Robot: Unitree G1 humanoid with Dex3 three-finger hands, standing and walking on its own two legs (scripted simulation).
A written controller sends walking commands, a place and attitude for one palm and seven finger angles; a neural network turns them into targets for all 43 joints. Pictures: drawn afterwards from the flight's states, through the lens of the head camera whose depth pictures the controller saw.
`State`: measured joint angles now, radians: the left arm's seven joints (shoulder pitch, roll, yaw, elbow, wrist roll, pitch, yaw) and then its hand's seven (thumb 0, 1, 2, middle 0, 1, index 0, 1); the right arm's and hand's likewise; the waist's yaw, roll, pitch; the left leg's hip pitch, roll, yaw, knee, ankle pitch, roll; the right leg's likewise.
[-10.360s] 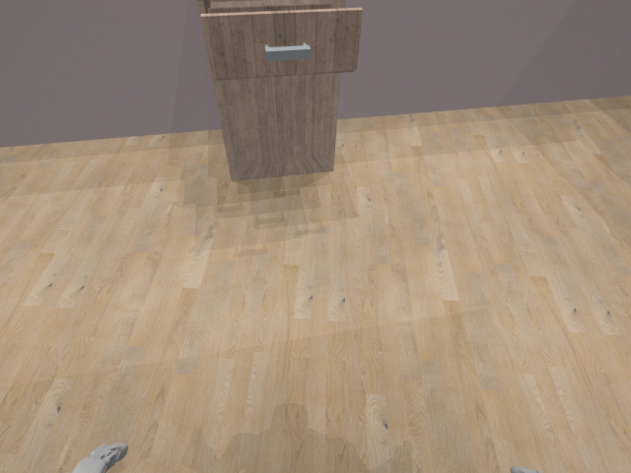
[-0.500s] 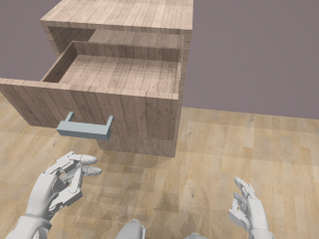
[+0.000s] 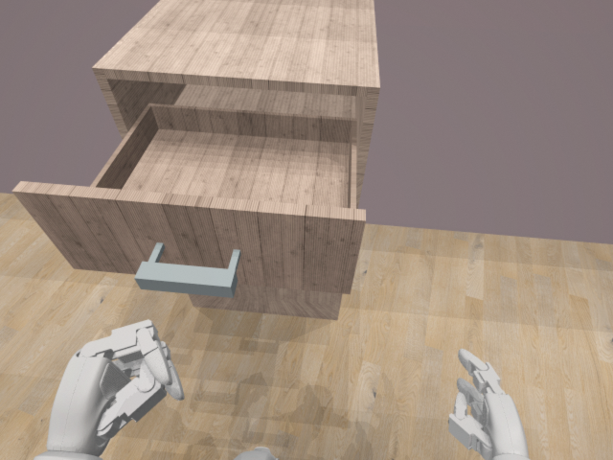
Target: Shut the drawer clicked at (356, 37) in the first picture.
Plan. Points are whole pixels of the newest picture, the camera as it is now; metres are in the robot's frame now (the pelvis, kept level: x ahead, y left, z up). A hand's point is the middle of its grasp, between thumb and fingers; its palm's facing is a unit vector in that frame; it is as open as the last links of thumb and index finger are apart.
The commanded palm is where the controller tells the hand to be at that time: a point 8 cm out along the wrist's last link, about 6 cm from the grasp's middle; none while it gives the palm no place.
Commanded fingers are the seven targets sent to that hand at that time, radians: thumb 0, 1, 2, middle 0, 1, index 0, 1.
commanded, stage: raise the hand and make a fist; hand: left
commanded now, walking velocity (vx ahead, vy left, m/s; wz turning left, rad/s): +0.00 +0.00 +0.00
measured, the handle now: (192, 265) +0.36 +0.19 +0.04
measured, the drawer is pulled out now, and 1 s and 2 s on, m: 0.30 0.30 0.30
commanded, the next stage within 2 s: bring the fist close to the handle in 0.78 s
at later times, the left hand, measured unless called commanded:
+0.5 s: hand (178, 369) +0.19 +0.14 +0.13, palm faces -0.02 -1.00 -0.07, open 3.3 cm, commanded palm +0.14 +0.20 +0.14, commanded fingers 0.00 0.90 0.90 -1.40 -1.60 -1.40 -1.60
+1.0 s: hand (167, 374) +0.18 +0.15 +0.13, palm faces +0.05 -0.99 -0.09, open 3.3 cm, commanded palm +0.15 +0.21 +0.13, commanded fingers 0.00 0.90 0.90 -1.40 -1.60 -1.40 -1.60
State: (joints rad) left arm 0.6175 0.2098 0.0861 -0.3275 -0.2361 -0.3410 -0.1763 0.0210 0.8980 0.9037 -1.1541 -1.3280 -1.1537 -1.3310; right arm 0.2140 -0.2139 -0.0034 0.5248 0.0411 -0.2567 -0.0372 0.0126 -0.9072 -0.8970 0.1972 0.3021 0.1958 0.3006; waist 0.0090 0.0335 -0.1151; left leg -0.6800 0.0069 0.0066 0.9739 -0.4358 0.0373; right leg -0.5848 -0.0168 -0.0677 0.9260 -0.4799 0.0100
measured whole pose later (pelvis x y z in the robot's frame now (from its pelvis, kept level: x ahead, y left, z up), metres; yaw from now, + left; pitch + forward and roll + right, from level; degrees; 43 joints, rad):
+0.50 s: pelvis +0.01 -0.01 +0.02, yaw +0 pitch +4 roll -1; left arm 0.64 0.21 0.05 -0.47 -0.21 -0.10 -0.15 0.02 0.90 0.90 -1.40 -1.60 -1.40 -1.60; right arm 0.28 -0.23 0.04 0.51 0.05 -0.22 -0.03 0.01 -0.90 -0.90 0.20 0.30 0.20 0.30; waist 0.01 0.06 -0.12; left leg -0.52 0.01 0.01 0.85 -0.41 0.03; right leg -0.43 -0.01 -0.06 0.81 -0.45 0.00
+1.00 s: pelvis +0.02 -0.04 +0.02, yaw +1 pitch +4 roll +0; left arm 0.60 0.24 0.20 -0.26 -0.31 -0.21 -0.28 0.02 0.90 0.90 -1.40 -1.60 -1.40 -1.60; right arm 0.24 -0.24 0.02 0.58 0.06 -0.30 -0.07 0.01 -0.91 -0.90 0.20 0.30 0.20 0.30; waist 0.03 0.06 -0.11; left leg -0.46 0.03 -0.02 0.78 -0.38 -0.02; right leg -0.38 0.02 -0.09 0.76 -0.44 -0.04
